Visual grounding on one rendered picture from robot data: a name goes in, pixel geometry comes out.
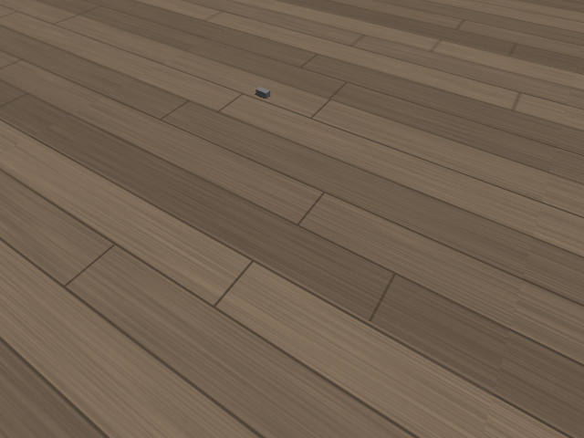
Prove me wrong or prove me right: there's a small box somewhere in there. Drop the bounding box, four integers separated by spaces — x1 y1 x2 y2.
255 87 270 99

